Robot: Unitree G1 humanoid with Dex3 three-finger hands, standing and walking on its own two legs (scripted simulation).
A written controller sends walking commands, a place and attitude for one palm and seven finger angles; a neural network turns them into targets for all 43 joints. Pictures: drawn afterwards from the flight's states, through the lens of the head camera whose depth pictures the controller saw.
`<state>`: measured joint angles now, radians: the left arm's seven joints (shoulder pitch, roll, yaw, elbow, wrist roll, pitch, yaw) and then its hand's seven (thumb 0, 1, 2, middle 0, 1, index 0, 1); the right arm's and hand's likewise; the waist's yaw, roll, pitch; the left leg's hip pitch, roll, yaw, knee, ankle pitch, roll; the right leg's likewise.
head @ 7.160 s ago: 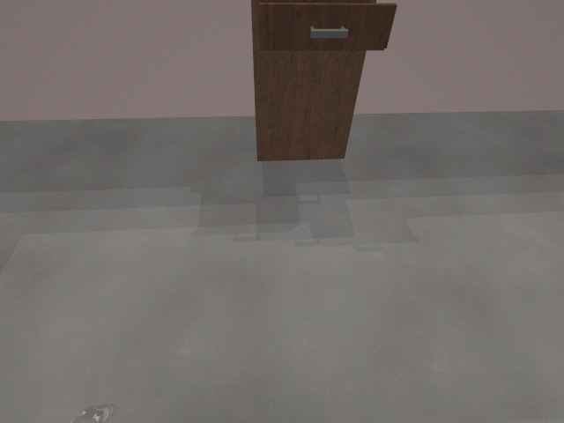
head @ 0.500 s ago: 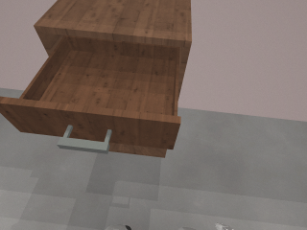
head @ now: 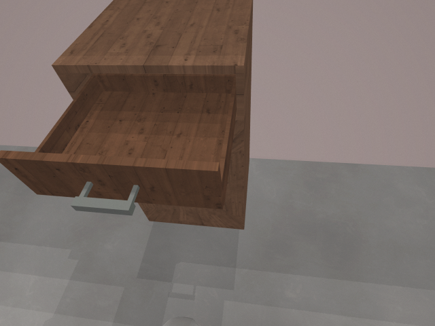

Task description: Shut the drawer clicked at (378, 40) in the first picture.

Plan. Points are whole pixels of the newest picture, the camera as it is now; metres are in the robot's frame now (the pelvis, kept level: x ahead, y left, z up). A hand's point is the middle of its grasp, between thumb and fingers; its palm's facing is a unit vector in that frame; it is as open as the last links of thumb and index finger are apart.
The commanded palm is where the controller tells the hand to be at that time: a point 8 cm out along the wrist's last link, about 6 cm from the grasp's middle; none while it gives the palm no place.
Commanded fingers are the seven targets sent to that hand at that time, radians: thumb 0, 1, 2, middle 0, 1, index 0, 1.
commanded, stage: come to a stop and stand still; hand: left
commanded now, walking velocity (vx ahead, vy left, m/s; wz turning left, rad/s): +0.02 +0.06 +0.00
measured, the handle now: (107, 197) +0.34 +0.26 +0.03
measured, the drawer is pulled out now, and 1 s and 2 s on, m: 0.29 0.29 0.29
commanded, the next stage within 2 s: look again from close up in 0.58 s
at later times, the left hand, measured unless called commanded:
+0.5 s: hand out of the picture +0.01 +0.25 -0.19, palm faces +0.05 -0.97 -0.22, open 7.4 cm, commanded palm none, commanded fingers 0.00 0.90 0.90 -0.20 -0.30 -0.20 -0.30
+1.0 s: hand out of the picture +0.04 +0.26 -0.18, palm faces -0.02 -0.97 -0.23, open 7.3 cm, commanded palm none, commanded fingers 0.00 0.90 0.90 -0.20 -0.30 -0.20 -0.30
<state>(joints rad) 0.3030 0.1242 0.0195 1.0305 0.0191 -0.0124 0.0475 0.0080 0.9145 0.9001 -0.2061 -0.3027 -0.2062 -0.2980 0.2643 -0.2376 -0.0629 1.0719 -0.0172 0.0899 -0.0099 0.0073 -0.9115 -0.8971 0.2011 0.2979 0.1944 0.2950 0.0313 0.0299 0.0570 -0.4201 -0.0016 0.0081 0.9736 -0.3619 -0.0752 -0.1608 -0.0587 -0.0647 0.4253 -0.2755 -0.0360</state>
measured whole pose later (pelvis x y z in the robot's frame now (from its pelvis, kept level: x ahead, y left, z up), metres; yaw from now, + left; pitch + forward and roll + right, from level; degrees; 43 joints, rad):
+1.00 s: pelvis +0.01 +0.08 -0.02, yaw -1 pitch -1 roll +0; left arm 0.26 0.17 -0.02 1.05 0.01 0.00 0.04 0.01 0.91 0.90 -0.20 -0.30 -0.20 -0.30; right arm 0.32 -0.16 0.02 1.07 -0.01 0.00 -0.02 0.01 -0.91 -0.90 0.20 0.30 0.20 0.30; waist -0.01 0.02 0.03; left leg -0.21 0.00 0.07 0.54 -0.32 0.02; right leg -0.17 -0.03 -0.04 0.53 -0.35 0.01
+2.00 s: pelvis -0.04 +0.04 -0.06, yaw +1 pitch +6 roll +0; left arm 0.35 0.29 0.14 0.00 -0.29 -0.26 -0.40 0.02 0.90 0.90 -0.75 -0.90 -0.75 -0.89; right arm 0.24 -0.20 0.05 0.59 0.06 -0.24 -0.07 0.02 -0.90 -0.90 0.21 0.30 0.20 0.30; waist -0.02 0.04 -0.09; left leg -0.62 0.05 -0.01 0.91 -0.40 -0.02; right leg -0.57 0.00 -0.12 0.92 -0.47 -0.06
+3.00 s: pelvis -0.01 +0.06 -0.03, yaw +1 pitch +0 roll +0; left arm 0.58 0.25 0.12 -0.55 -0.26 0.08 -0.21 0.02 0.90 0.90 -1.40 -1.60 -1.40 -1.60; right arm 0.26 -0.24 0.07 0.55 0.08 -0.27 -0.06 0.02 -0.90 -0.90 0.21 0.30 0.20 0.30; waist 0.04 0.06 -0.09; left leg -0.32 0.02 0.02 0.67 -0.34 -0.01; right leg -0.27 -0.01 -0.09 0.67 -0.39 -0.02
